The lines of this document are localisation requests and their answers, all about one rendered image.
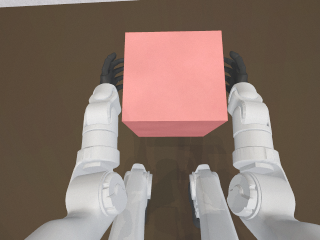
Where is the left robot upper arm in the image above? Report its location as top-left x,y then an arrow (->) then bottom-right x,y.
24,170 -> 128,240

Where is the robot left hand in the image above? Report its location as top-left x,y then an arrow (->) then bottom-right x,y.
100,52 -> 125,92

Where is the robot right forearm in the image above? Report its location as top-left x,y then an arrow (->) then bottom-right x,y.
227,82 -> 296,206

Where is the robot thigh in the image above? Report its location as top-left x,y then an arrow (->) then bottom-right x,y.
189,169 -> 239,240
108,168 -> 153,240

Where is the robot right thigh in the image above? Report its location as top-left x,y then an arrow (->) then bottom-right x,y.
189,169 -> 239,240

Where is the right robot upper arm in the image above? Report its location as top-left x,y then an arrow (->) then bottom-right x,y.
227,171 -> 320,240

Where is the robot left forearm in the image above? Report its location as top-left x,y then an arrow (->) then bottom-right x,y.
65,83 -> 122,209

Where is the robot left thigh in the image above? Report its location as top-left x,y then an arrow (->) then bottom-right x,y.
108,168 -> 153,240

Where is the robot right hand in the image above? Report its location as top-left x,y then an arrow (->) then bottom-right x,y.
223,51 -> 248,94

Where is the carton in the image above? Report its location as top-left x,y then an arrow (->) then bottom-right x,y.
122,30 -> 228,137

